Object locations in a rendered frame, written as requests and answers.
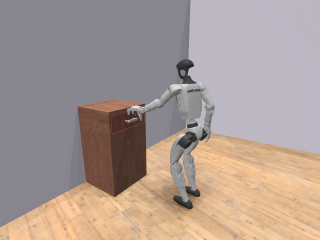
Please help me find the left robot upper arm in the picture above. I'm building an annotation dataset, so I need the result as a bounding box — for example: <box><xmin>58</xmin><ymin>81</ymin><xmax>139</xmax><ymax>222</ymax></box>
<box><xmin>155</xmin><ymin>84</ymin><xmax>182</xmax><ymax>108</ymax></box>

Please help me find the robot right hand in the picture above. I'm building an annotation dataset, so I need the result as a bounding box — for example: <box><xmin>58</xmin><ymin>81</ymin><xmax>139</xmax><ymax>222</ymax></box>
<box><xmin>203</xmin><ymin>126</ymin><xmax>211</xmax><ymax>143</ymax></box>

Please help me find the robot left forearm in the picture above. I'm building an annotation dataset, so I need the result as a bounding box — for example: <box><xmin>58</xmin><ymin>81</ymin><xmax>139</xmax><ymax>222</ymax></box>
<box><xmin>138</xmin><ymin>99</ymin><xmax>159</xmax><ymax>114</ymax></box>

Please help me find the cabinet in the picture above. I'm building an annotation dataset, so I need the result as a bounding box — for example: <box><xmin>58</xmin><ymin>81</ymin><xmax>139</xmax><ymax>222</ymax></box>
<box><xmin>77</xmin><ymin>99</ymin><xmax>147</xmax><ymax>197</ymax></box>

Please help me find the right robot upper arm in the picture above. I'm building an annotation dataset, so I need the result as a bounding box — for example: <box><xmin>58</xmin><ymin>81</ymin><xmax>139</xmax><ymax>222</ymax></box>
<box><xmin>198</xmin><ymin>82</ymin><xmax>215</xmax><ymax>111</ymax></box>

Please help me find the robot right foot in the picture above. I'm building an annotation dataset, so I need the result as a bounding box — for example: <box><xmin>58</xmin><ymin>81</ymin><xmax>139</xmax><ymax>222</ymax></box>
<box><xmin>185</xmin><ymin>186</ymin><xmax>200</xmax><ymax>197</ymax></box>

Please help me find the robot left hand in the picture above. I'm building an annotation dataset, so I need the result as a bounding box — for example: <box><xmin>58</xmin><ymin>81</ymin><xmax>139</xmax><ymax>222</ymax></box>
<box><xmin>127</xmin><ymin>105</ymin><xmax>143</xmax><ymax>121</ymax></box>

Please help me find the robot left thigh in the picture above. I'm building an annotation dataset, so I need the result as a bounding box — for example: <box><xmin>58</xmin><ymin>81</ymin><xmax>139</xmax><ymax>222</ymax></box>
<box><xmin>170</xmin><ymin>133</ymin><xmax>193</xmax><ymax>173</ymax></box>

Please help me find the handle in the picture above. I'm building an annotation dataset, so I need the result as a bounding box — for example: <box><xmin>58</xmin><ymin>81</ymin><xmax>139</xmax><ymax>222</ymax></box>
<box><xmin>125</xmin><ymin>118</ymin><xmax>138</xmax><ymax>123</ymax></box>

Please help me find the robot right forearm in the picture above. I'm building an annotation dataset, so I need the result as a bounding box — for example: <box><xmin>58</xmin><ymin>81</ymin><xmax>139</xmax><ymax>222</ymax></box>
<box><xmin>204</xmin><ymin>108</ymin><xmax>215</xmax><ymax>128</ymax></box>

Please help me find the drawer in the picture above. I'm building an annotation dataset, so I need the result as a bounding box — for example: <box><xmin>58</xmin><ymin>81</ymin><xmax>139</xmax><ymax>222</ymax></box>
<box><xmin>110</xmin><ymin>111</ymin><xmax>144</xmax><ymax>134</ymax></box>

